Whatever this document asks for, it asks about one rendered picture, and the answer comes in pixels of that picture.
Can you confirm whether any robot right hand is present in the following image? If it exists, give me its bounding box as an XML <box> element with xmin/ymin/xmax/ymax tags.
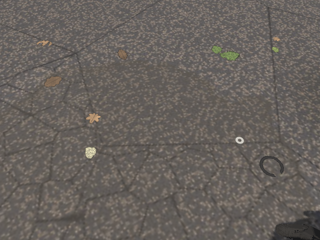
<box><xmin>275</xmin><ymin>223</ymin><xmax>320</xmax><ymax>240</ymax></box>

